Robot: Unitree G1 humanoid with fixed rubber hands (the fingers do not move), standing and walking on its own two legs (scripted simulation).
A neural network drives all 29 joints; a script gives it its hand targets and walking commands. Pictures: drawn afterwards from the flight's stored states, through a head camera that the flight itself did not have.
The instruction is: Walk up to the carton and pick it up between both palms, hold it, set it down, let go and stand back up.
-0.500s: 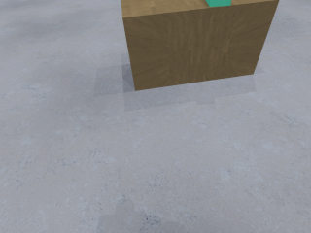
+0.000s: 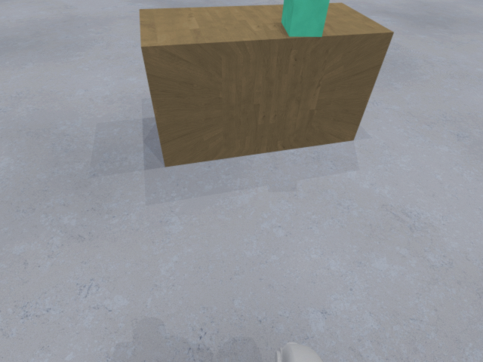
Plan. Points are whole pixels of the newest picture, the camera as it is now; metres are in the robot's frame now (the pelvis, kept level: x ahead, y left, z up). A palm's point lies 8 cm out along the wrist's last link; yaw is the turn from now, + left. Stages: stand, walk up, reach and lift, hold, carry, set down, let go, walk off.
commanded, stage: walk up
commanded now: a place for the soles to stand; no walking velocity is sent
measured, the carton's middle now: (303, 9) +1.68 -0.29 +0.06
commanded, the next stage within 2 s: none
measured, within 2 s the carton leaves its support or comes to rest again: neither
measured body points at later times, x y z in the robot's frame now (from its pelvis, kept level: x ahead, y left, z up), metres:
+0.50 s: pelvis +0.25 -0.08 +0.00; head +0.27 -0.06 +0.45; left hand +0.26 +0.18 -0.14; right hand +0.38 -0.32 -0.10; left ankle +0.38 +0.05 -0.70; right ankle +0.22 -0.18 -0.72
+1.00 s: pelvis +0.49 -0.15 -0.03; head +0.47 -0.17 +0.42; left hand +0.57 +0.12 -0.13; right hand +0.53 -0.42 -0.16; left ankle +0.43 +0.01 -0.66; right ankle +0.56 -0.27 -0.72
